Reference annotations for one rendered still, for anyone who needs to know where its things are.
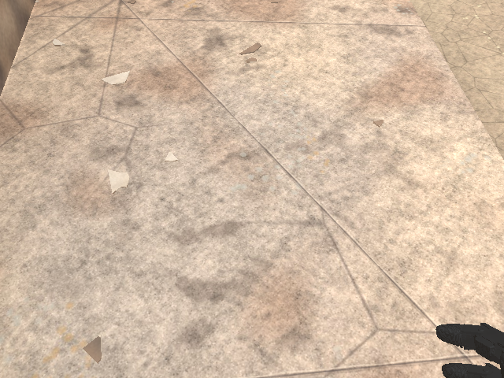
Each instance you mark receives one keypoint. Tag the robot right hand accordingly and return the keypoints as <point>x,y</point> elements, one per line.
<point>484,339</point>

